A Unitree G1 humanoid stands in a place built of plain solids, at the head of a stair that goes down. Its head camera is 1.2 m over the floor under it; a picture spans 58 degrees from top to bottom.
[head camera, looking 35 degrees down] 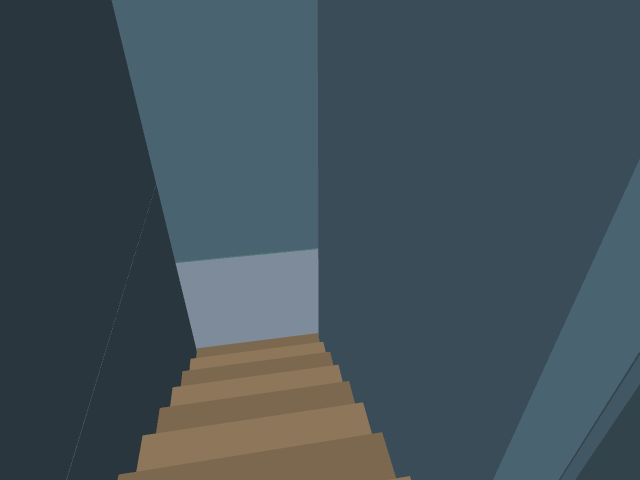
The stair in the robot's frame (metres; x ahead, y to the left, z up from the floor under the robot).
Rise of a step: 0.18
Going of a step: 0.26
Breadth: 0.97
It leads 10 degrees to the left of straight ahead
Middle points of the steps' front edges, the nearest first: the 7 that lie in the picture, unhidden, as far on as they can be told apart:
0.86 0.24 -0.37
1.12 0.28 -0.55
1.37 0.32 -0.73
1.63 0.37 -0.91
1.88 0.41 -1.10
2.14 0.45 -1.28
2.39 0.50 -1.46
